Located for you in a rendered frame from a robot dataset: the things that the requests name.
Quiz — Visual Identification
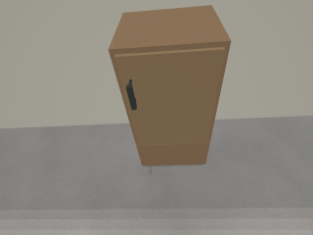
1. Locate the handle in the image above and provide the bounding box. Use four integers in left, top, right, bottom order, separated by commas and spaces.
126, 79, 137, 111

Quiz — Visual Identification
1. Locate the cupboard door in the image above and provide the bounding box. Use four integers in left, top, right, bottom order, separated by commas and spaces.
114, 47, 225, 145

